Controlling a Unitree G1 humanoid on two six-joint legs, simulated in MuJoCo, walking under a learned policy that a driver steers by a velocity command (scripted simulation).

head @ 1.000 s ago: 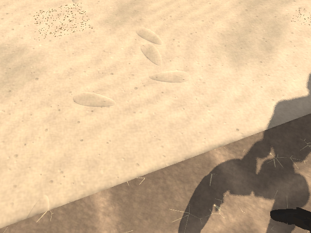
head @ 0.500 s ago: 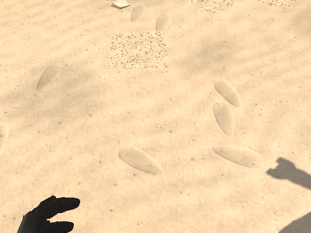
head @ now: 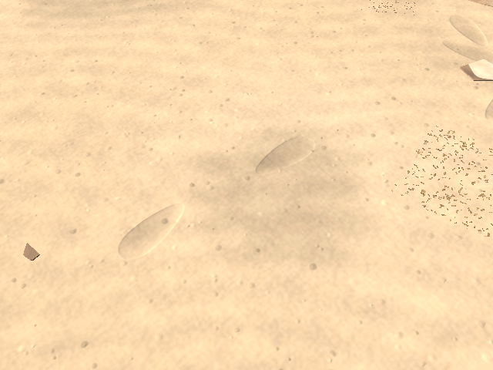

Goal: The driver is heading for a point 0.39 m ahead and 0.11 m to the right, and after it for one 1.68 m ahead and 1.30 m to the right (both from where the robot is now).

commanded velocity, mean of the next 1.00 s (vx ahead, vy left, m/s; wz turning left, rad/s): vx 0.39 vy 0.00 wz -0.50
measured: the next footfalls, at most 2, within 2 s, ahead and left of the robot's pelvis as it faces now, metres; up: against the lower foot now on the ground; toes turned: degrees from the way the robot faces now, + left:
right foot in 0.30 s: +0.57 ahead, -0.16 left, +0.00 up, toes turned -2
left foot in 0.76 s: +0.80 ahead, -0.05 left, +0.00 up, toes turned -35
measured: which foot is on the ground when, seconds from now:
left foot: down 0.00-0.32, up 0.34-0.74, down 0.76-1.00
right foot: up 0.00-0.28, down 0.30-0.74, up 0.76-1.00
